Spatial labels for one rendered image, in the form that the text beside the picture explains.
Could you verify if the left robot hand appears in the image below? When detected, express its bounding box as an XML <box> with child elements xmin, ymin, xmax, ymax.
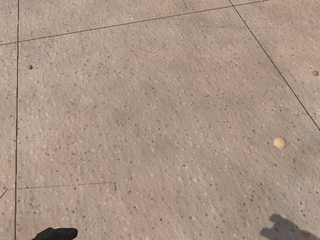
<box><xmin>31</xmin><ymin>227</ymin><xmax>78</xmax><ymax>240</ymax></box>

